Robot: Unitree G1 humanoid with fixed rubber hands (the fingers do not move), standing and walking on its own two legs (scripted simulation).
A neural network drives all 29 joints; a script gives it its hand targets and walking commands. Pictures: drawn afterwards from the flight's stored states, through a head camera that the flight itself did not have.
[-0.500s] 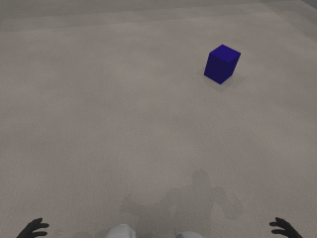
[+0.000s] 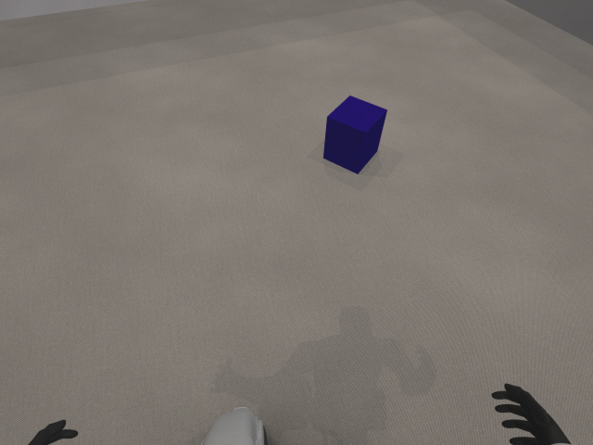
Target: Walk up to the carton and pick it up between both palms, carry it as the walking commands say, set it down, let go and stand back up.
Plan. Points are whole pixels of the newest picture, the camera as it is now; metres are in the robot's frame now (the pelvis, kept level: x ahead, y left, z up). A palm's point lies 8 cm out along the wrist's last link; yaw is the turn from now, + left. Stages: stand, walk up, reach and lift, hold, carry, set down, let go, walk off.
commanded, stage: walk up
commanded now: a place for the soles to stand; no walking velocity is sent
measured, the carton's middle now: (353, 135) +1.48 -0.24 -0.63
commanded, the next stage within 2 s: none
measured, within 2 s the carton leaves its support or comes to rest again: neither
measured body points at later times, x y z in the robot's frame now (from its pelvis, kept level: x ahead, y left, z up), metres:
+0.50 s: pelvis +0.18 -0.06 +0.00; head +0.19 -0.06 +0.45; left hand +0.29 +0.30 -0.07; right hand +0.28 -0.40 -0.09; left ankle +0.27 +0.08 -0.69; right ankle +0.15 -0.15 -0.72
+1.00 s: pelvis +0.35 -0.11 -0.01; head +0.36 -0.12 +0.44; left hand +0.47 +0.24 -0.08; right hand +0.42 -0.47 -0.10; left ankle +0.41 +0.03 -0.66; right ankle +0.35 -0.20 -0.72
